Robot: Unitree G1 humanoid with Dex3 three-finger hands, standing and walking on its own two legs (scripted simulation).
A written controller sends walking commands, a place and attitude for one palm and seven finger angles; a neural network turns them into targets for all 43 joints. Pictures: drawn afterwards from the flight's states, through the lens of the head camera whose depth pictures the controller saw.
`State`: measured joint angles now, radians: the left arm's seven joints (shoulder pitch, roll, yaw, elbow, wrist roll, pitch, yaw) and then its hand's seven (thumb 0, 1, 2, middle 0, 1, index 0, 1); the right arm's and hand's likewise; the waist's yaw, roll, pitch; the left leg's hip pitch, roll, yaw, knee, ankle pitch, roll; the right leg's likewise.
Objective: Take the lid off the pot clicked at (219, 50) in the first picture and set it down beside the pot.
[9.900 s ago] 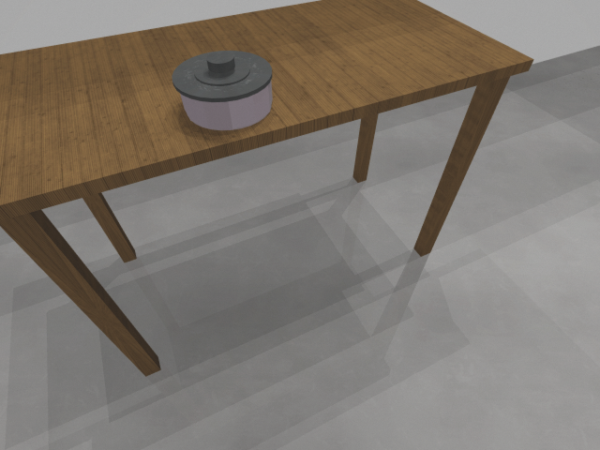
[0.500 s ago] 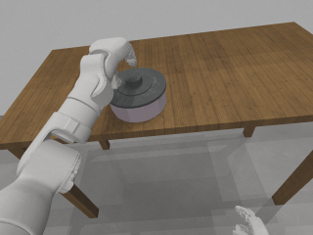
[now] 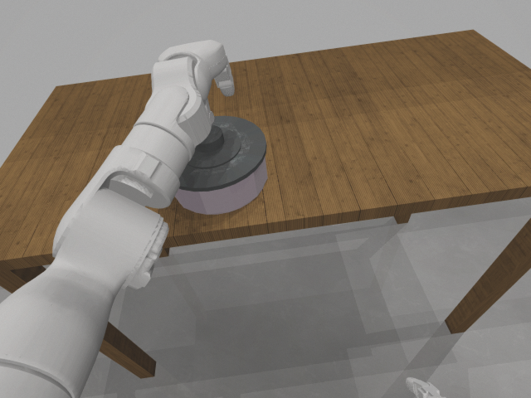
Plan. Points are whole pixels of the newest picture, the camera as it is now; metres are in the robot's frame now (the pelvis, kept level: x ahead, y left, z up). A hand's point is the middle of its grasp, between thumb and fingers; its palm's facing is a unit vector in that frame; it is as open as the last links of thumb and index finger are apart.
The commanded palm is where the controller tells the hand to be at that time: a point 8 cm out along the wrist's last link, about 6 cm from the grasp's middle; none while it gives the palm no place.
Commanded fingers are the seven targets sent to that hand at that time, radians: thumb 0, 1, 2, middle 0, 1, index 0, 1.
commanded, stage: move the open hand above the knob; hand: left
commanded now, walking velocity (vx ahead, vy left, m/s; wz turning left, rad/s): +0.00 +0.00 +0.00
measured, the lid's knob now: (208, 138) +0.50 +0.10 +0.15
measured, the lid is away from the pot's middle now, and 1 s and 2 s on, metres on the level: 0.00 0.00 0.00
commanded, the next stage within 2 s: lower the open fingers around the knob in 0.60 s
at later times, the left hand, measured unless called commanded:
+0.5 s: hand (187, 111) +0.46 +0.11 +0.23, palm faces -0.20 -0.07 -0.98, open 9.7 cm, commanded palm +0.44 +0.11 +0.29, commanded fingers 0.00 -0.36 1.71 -0.90 -0.08 -0.90 -0.08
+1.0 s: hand (200, 118) +0.47 +0.09 +0.21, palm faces -0.30 -0.12 -0.95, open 9.7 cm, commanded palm +0.44 +0.10 +0.26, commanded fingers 0.00 -0.36 1.71 -0.90 -0.08 -0.90 -0.08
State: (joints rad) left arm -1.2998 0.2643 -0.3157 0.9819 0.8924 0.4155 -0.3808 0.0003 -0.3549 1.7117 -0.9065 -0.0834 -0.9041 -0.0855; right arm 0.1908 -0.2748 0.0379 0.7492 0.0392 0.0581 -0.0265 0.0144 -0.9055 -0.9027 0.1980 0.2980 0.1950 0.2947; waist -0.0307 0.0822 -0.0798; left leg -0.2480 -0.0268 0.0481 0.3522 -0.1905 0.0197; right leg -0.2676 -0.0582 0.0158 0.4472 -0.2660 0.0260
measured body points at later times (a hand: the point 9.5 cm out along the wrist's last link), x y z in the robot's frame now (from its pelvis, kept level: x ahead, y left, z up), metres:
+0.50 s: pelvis +0.00 +0.01 +0.00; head +0.01 -0.03 +0.45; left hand +0.47 +0.11 +0.28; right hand +0.13 -0.23 -0.13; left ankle -0.01 +0.11 -0.74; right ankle -0.03 -0.13 -0.74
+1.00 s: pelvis +0.00 +0.00 +0.00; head +0.01 -0.04 +0.45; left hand +0.48 +0.10 +0.26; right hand +0.10 -0.25 -0.14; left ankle -0.01 +0.11 -0.74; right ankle -0.03 -0.13 -0.74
